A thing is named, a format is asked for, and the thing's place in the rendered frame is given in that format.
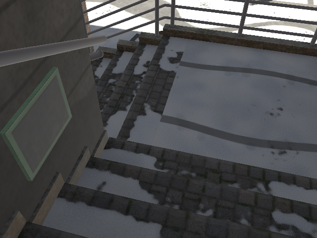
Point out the stairs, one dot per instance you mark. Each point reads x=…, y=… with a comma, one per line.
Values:
x=117, y=81
x=136, y=190

